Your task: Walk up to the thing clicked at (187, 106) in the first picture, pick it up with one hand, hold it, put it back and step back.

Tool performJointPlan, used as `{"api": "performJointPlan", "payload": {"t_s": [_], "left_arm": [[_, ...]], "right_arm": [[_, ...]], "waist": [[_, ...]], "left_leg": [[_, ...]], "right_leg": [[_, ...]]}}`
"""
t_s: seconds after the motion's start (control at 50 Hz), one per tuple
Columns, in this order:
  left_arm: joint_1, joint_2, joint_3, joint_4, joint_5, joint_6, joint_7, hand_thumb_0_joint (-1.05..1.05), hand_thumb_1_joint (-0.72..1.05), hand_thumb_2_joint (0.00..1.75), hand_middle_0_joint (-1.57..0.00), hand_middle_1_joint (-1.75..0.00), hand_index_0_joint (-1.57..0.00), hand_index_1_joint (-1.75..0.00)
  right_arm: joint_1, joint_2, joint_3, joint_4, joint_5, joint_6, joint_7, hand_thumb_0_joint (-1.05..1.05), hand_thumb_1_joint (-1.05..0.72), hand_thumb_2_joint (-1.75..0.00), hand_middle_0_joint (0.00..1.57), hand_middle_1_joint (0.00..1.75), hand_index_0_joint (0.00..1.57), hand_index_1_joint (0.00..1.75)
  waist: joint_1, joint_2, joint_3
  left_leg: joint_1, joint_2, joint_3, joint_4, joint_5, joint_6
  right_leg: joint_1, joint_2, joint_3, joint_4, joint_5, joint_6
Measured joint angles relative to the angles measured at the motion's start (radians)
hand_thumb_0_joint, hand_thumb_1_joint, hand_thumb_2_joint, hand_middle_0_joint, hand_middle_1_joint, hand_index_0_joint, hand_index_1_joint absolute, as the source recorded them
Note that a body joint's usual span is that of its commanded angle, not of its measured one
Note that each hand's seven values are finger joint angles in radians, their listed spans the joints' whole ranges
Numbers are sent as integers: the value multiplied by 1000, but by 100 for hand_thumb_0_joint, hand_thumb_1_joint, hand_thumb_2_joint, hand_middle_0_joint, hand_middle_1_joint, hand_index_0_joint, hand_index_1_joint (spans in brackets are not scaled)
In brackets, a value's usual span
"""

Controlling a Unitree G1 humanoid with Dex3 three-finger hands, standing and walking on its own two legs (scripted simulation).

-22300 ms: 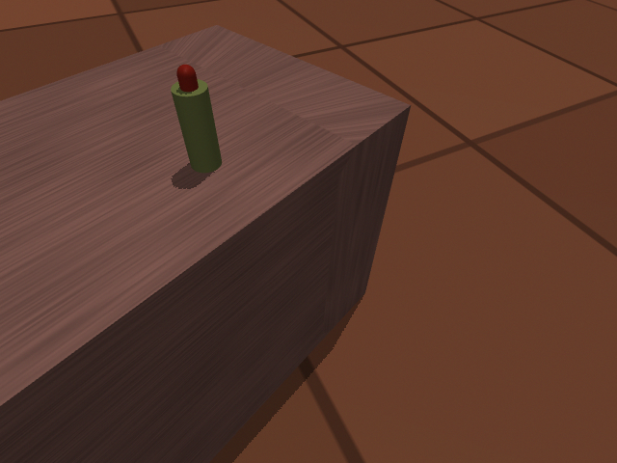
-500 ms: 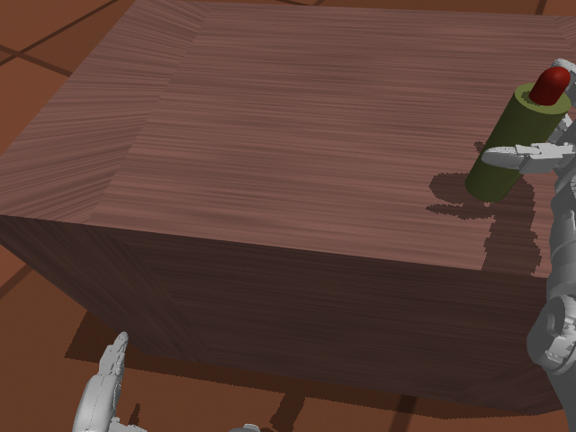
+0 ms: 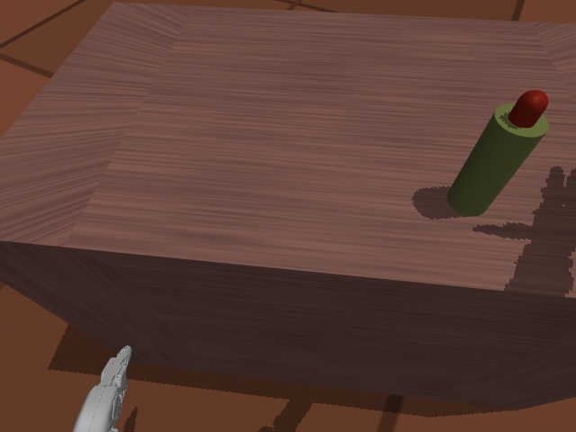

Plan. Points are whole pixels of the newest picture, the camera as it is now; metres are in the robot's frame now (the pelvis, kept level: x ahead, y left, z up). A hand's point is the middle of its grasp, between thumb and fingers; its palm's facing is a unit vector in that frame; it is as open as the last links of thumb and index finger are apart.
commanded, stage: sink last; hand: right
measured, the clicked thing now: (496, 155) +0.46 -0.22 +0.14
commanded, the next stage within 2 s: home in 1.10 s
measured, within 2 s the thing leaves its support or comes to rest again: neither
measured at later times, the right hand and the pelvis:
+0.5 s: hand out of the picture +0.28 -0.29 +0.20, palm faces +0.44 +0.81 -0.40, open 17.5 cm; pelvis +0.02 -0.01 +0.01, yaw -1 degrees
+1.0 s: hand out of the picture +0.14 -0.26 +0.22, palm faces +0.53 +0.71 -0.46, open 17.6 cm; pelvis -0.03 +0.02 +0.01, yaw -3 degrees
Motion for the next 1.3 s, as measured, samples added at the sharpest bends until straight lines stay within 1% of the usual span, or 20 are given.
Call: {"api": "performJointPlan", "payload": {"t_s": [0.06,0.12,0.16,0.22,0.28,0.34,0.38,0.42,0.46,0.54,0.64,0.74,0.8,0.9,1.02,1.12,1.22,1.26,1.3], "left_arm": [[14,9,20,8,-6,14,-8,-1,-51,4,-6,-6,-7,-5],[21,13,38,14,-11,21,-13,-2,-51,4,-6,-5,-7,-5],[24,11,45,12,-15,22,-15,-2,-52,5,-6,-5,-7,-4],[29,2,51,-9,-20,26,-23,-2,-52,5,-6,-5,-6,-5],[28,-9,62,-11,-27,28,-33,-1,-52,6,-6,-5,-6,-5],[26,-20,84,4,-33,52,-42,-1,-53,6,-6,-5,-6,-5],[25,-23,106,22,-35,72,-43,-1,-53,6,-6,-5,-6,-5],[25,-21,128,35,-34,94,-38,-1,-53,6,-6,-5,-6,-5],[25,-16,146,41,-31,110,-23,-1,-53,6,-6,-5,-6,-5],[16,-15,157,47,-24,123,9,-1,-52,6,-6,-5,-6,-5],[1,-35,149,40,-17,130,22,-1,-51,5,-5,-5,-6,-4],[21,-55,148,22,-17,131,22,-1,-50,3,-5,-5,-6,-4],[25,-60,156,36,-15,118,31,-1,-50,3,-5,-5,-7,-3],[0,-51,180,93,-4,77,56,-1,-50,2,-5,-5,-7,-3],[1,-46,171,113,8,17,66,-1,-50,2,-5,-5,-7,-4],[-8,-42,172,161,14,-19,64,-1,-51,3,-6,-5,-7,-4],[-18,-45,168,179,15,-40,62,-2,-51,5,-6,-6,-7,-5],[-21,-46,164,176,14,-46,62,-2,-51,6,-7,-7,-7,-6],[-21,-48,149,167,11,-53,63,-2,-48,10,-8,-9,-8,-8]], "right_arm": [[69,5,-33,-71,2,-10,-43,-1,51,-4,7,5,7,5],[162,33,-37,-171,17,-23,-72,-1,52,-4,7,5,7,5],[243,66,-24,-262,33,-25,-84,-1,53,-4,7,5,7,5],[409,140,-4,-461,64,-18,-91,-1,53,-4,7,5,6,5],[616,227,16,-707,97,-6,-93,-1,53,-4,7,5,6,5],[819,313,34,-956,122,10,-93,-1,53,-5,7,5,7,5],[931,363,43,-1102,134,18,-97,-1,53,-5,7,5,7,5],[1028,401,48,-1233,143,19,-106,-1,54,-5,7,5,7,5],[1106,426,50,-1344,151,10,-118,-1,55,-4,8,5,7,5],[1212,462,49,-1480,156,-33,-139,-1,58,-4,7,5,7,6],[1347,492,56,-1569,160,-69,-137,-1,60,-3,7,5,7,6],[1497,510,58,-1646,168,-103,-128,-1,60,-3,7,5,7,6],[1541,517,51,-1671,170,-125,-131,-1,60,-3,7,5,7,6],[1516,520,23,-1645,164,-175,-148,-1,60,-3,7,5,7,6],[1461,494,-19,-1578,154,-251,-155,-1,59,-3,7,5,7,6],[1428,483,-42,-1545,148,-305,-156,-1,57,-4,7,5,7,6],[1418,474,-48,-1500,144,-346,-156,-1,54,-4,7,5,7,6],[1422,477,-43,-1486,144,-352,-155,-1,53,-4,7,5,7,6],[1430,483,-32,-1477,142,-358,-153,-1,53,-5,7,5,7,6]], "waist": [[-15,-3,-7],[-38,-12,-23],[-56,-18,-33],[-84,-32,-46],[-109,-47,-53],[-125,-55,-45],[-136,-56,-32],[-145,-54,-15],[-153,-50,3],[-164,-40,29],[-163,-36,42],[-170,-41,47],[-177,-45,61],[-180,-54,89],[-177,-46,105],[-176,-41,115],[-170,-37,125],[-169,-35,128],[-168,-31,132]], "left_leg": [[21,-2,-1,-23,2,-1],[45,-4,1,-40,1,-2],[64,-3,3,-46,-3,-1],[97,0,7,-51,-7,3],[135,6,14,-55,-13,5],[174,15,17,-60,-25,-1],[198,20,19,-61,-31,-5],[218,23,22,-59,-34,-6],[235,26,25,-55,-38,-7],[259,29,35,-46,-39,-1],[281,29,43,-39,-33,6],[295,29,50,-35,-25,15],[302,30,57,-31,-20,19],[302,35,66,-24,-7,24],[307,32,66,-34,12,30],[319,29,63,-53,28,30],[335,28,59,-80,43,28],[340,28,57,-91,48,26],[347,28,54,-101,52,24]], "right_leg": [[14,-2,-1,-8,-6,-2],[31,-5,0,-9,-17,-4],[47,-4,1,-9,-24,-6],[81,-2,1,-15,-33,-9],[122,1,-3,-24,-40,-12],[163,8,-6,-34,-44,-15],[187,13,-5,-40,-44,-15],[209,16,-2,-45,-41,-14],[228,18,1,-49,-38,-12],[257,22,11,-60,-24,-5],[287,23,19,-78,-2,3],[306,22,26,-91,18,10],[314,24,34,-96,31,13],[319,28,42,-107,57,15],[332,26,43,-132,84,20],[345,23,40,-150,98,21],[360,22,35,-172,109,20],[365,22,33,-180,112,19],[372,23,30,-189,114,18]]}}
